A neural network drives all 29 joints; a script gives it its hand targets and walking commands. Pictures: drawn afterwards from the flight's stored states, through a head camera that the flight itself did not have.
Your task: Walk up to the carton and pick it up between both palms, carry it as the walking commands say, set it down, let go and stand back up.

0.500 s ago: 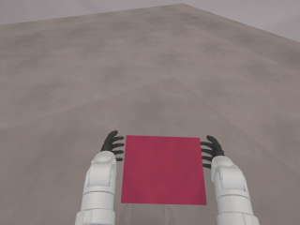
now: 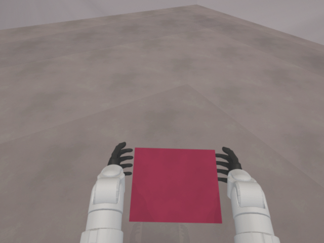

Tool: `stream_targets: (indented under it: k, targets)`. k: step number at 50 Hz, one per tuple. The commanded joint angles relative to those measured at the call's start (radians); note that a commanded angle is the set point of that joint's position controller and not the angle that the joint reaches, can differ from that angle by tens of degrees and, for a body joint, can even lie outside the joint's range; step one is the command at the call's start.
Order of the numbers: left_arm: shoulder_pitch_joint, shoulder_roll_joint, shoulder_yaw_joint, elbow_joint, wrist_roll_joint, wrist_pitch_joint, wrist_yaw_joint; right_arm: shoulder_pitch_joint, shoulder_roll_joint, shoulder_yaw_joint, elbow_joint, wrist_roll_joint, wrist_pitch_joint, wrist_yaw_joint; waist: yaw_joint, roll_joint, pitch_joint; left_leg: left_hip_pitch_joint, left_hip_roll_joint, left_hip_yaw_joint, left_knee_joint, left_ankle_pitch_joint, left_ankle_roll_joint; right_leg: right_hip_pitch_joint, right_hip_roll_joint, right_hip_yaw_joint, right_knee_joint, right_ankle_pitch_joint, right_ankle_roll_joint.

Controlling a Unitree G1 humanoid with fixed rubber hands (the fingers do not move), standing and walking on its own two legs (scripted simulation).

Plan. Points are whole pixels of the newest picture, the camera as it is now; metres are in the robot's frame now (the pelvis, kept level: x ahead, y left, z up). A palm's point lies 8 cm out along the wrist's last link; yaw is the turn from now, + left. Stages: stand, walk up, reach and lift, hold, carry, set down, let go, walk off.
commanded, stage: carry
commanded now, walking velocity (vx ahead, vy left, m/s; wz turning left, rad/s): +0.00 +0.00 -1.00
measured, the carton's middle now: (172, 186) +0.30 +0.00 -0.05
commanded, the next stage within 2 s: none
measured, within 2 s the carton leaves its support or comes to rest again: neither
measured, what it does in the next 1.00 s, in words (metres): walks ahead, turning right: left foot, then right foot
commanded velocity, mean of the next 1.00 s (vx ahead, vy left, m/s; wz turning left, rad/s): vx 0.31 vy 0.00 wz -0.38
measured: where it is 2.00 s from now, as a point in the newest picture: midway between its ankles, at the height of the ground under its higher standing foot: (229, 204)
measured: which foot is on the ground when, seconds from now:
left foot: down 0.00-0.14, up 0.16-0.40, down 0.42-0.76, up 0.78-1.00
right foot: down 0.00-0.42, up 0.44-0.74, down 0.76-1.00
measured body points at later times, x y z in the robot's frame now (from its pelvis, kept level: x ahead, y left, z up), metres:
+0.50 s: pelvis -0.02 +0.00 -0.01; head +0.04 +0.00 +0.44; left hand +0.40 +0.00 +0.09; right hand +0.28 -0.27 +0.10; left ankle -0.01 +0.11 -0.74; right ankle -0.03 -0.10 -0.71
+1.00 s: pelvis +0.12 -0.11 +0.00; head +0.14 -0.12 +0.45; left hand +0.46 -0.13 +0.07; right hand +0.31 -0.38 +0.07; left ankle +0.23 -0.04 -0.71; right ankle +0.01 -0.15 -0.74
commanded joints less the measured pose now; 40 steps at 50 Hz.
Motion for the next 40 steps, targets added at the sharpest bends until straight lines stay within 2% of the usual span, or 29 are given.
stream_targets:
  k: [1,3,4,6,7,8,9,10,11,12,14,16,18,20,21,22,23,24,25,26,28,29,34,35,36,37,38,39,40]
  targets:
    - [-0.49,-0.943,-0.601,-0.022,-0.321,-0.02,-0.273,-0.504,0.94,0.593,-0.083,0.3,-0.046,0.268,-0.012,0.168,-0.262,0.081,0.256,-0.168,-0.017,-0.172,0.099,-0.312,-0.049,-0.031,0.168,-0.007,-0.031]
    - [-0.546,-0.947,-0.64,-0.058,-0.372,0.0,-0.277,-0.519,0.946,0.62,-0.119,0.303,-0.031,0.247,-0.016,0.212,-0.298,0.015,0.357,-0.22,-0.031,-0.158,0.148,-0.38,-0.038,-0.079,0.342,-0.134,-0.019]
    - [-0.574,-0.954,-0.676,-0.092,-0.411,0.015,-0.276,-0.553,0.944,0.652,-0.175,0.322,-0.019,0.234,-0.011,0.205,-0.316,-0.015,0.373,-0.18,-0.003,-0.123,0.154,-0.383,-0.044,-0.101,0.339,-0.181,-0.019]
    - [-0.599,-0.962,-0.717,-0.124,-0.473,0.057,-0.271,-0.606,0.946,0.687,-0.248,0.352,0.012,0.207,0.002,0.184,-0.351,-0.128,0.35,-0.05,0.109,-0.067,0.103,-0.285,-0.036,-0.106,0.237,-0.109,-0.044]
    - [-0.668,-0.95,-0.732,-0.143,-0.507,0.078,-0.266,-0.68,0.937,0.698,-0.276,0.374,0.029,0.191,0.009,0.13,-0.352,-0.203,0.315,0.013,0.218,-0.123,0.051,-0.229,-0.057,-0.036,0.133,-0.054,-0.057]
    - [-0.753,-0.916,-0.739,-0.162,-0.531,0.1,-0.257,-0.76,0.922,0.705,-0.294,0.398,0.054,0.178,0.013,-0.101,-0.319,-0.351,0.175,0.126,0.412,-0.314,-0.026,-0.238,-0.235,0.294,-0.091,-0.138,-0.103]
    - [-0.859,-0.894,-0.74,-0.195,-0.563,0.121,-0.246,-0.923,0.914,0.736,-0.383,0.453,0.072,0.162,0.013,-0.299,-0.263,-0.518,0.036,0.106,0.607,-0.472,-0.063,-0.215,-0.363,0.578,-0.146,0.066,-0.169]
    - [-0.895,-0.888,-0.742,-0.218,-0.593,0.164,-0.231,-1.001,0.93,0.769,-0.406,0.509,0.106,0.141,0.011,-0.194,-0.303,-0.497,0.06,0.011,0.719,-0.446,-0.059,-0.191,-0.321,0.492,-0.096,0.164,-0.173]
    - [-0.925,-0.883,-0.745,-0.234,-0.612,0.205,-0.208,-1.061,0.925,0.794,-0.41,0.569,0.148,0.126,0.006,-0.121,-0.352,-0.482,0.06,0.011,0.743,-0.391,-0.06,-0.162,-0.284,0.414,-0.058,0.194,-0.16]
    - [-0.937,-0.874,-0.728,-0.227,-0.615,0.246,-0.186,-1.093,0.933,0.792,-0.381,0.605,0.194,0.116,0.006,-0.092,-0.383,-0.467,0.065,0.022,0.698,-0.343,-0.067,-0.124,-0.25,0.341,-0.021,0.241,-0.141]
    - [-0.97,-0.866,-0.673,-0.222,-0.623,0.316,-0.15,-1.133,0.948,0.758,-0.35,0.651,0.276,0.1,0.011,-0.129,-0.465,-0.416,0.032,0.061,0.584,-0.314,-0.087,-0.048,-0.196,0.245,0.062,0.488,-0.14]
    - [-1.016,-0.86,-0.615,-0.213,-0.617,0.374,-0.132,-1.159,0.949,0.706,-0.302,0.667,0.345,0.09,0.016,-0.153,-0.523,-0.382,0.001,0.062,0.474,-0.334,-0.091,0.038,-0.2,0.269,0.103,0.667,-0.153]
    - [-1.078,-0.857,-0.576,-0.197,-0.609,0.422,-0.124,-1.197,0.95,0.651,-0.247,0.671,0.401,0.088,0.017,-0.155,-0.546,-0.316,-0.021,0.059,0.333,-0.338,-0.094,0.066,-0.2,0.295,0.112,0.693,-0.151]
    - [-1.121,-0.87,-0.551,-0.168,-0.608,0.463,-0.12,-1.201,0.957,0.597,-0.188,0.663,0.444,0.094,-0.002,-0.123,-0.551,-0.087,0.018,0.067,0.102,-0.199,-0.093,-0.062,-0.153,0.232,0.159,0.627,-0.11]
    - [-1.111,-0.883,-0.534,-0.13,-0.602,0.481,-0.122,-1.186,0.968,0.569,-0.15,0.652,0.461,0.101,-0.011,-0.06,-0.555,0.105,0.096,0.042,-0.031,-0.09,-0.077,-0.218,-0.107,0.153,0.211,0.432,-0.073]
    - [-1.011,-0.926,-0.507,-0.077,-0.577,0.499,-0.13,-1.112,0.997,0.544,-0.12,0.639,0.477,0.114,0.002,0.151,-0.578,0.347,0.287,-0.129,-0.039,0.082,0.004,-0.466,-0.022,0.034,0.299,0.042,-0.028]
    - [-0.98,-0.965,-0.503,-0.128,-0.566,0.511,-0.141,-1.011,1.033,0.528,-0.133,0.614,0.481,0.124,-0.01,0.45,-0.548,0.483,0.501,-0.343,0.001,0.432,0.17,-0.759,0.063,-0.117,0.471,-0.328,0.001]
    - [-1.105,-0.98,-0.541,-0.174,-0.591,0.506,-0.148,-1.087,1.04,0.538,-0.183,0.614,0.477,0.13,-0.01,0.325,-0.51,0.531,0.487,-0.294,0.022,0.597,0.195,-0.797,-0.015,-0.125,0.528,-0.308,-0.006]
    - [-1.103,-1.01,-0.546,-0.167,-0.595,0.505,-0.153,-1.07,1.057,0.523,-0.193,0.592,0.479,0.135,-0.023,0.231,-0.48,0.497,0.433,-0.221,-0.003,0.569,0.18,-0.759,-0.027,-0.124,0.503,-0.225,-0.007]
    - [-1.101,-1.044,-0.564,-0.183,-0.611,0.499,-0.161,-1.068,1.065,0.528,-0.247,0.587,0.472,0.139,-0.029,0.189,-0.445,0.465,0.392,-0.147,-0.031,0.464,0.153,-0.729,-0.025,-0.144,0.476,-0.151,-0.005]
    - [-1.107,-1.098,-0.615,-0.233,-0.647,0.488,-0.169,-1.101,1.072,0.551,-0.354,0.592,0.463,0.14,-0.036,0.232,-0.412,0.457,0.328,-0.046,-0.067,0.337,0.125,-0.689,0.0,-0.18,0.41,-0.094,-0.007]
    - [-1.031,-1.112,-0.619,-0.221,-0.64,0.489,-0.17,-1.049,1.071,0.556,-0.368,0.582,0.466,0.14,-0.036,0.253,-0.407,0.455,0.308,-0.013,-0.078,0.313,0.117,-0.655,0.01,-0.192,0.359,-0.071,-0.006]
    - [-0.745,-1.127,-0.654,-0.266,-0.592,0.472,-0.17,-0.817,1.062,0.664,-0.469,0.561,0.462,0.159,-0.037,0.287,-0.388,0.419,0.297,0.093,-0.045,0.297,0.104,-0.45,0.048,-0.288,0.073,-0.024,-0.017]
    - [-0.696,-1.126,-0.669,-0.285,-0.585,0.468,-0.171,-0.778,1.065,0.689,-0.483,0.562,0.46,0.164,-0.03,0.277,-0.381,0.369,0.291,0.128,-0.01,0.251,0.09,-0.361,0.057,-0.318,-0.008,0.021,-0.025]
    - [-0.661,-1.123,-0.686,-0.317,-0.586,0.465,-0.172,-0.743,1.075,0.714,-0.493,0.569,0.457,0.168,-0.018,0.227,-0.391,0.264,0.264,0.189,0.074,0.174,0.066,-0.183,0.061,-0.346,-0.104,0.097,-0.037]
    - [-0.628,-1.124,-0.695,-0.34,-0.59,0.461,-0.174,-0.705,1.078,0.734,-0.496,0.571,0.452,0.171,-0.006,0.156,-0.426,0.102,0.233,0.237,0.198,0.136,0.032,0.049,0.009,-0.29,-0.118,0.112,-0.056]
    - [-0.584,-1.11,-0.691,-0.347,-0.583,0.457,-0.178,-0.693,1.076,0.753,-0.494,0.573,0.447,0.175,0.03,0.021,-0.475,-0.118,0.197,0.258,0.404,-0.057,-0.007,0.268,-0.16,-0.068,-0.131,0.063,-0.094]
    - [-0.583,-1.07,-0.698,-0.345,-0.564,0.453,-0.18,-0.702,1.078,0.767,-0.477,0.578,0.453,0.18,0.033,-0.204,-0.464,-0.46,0.076,0.236,0.586,-0.381,-0.041,0.444,-0.366,0.295,-0.141,0.207,-0.206]
    - [-0.575,-1.08,-0.694,-0.352,-0.556,0.453,-0.183,-0.714,1.061,0.779,-0.486,0.59,0.456,0.183,0.032,-0.176,-0.446,-0.579,0.09,0.13,0.665,-0.447,-0.017,0.463,-0.406,0.34,-0.136,0.302,-0.255]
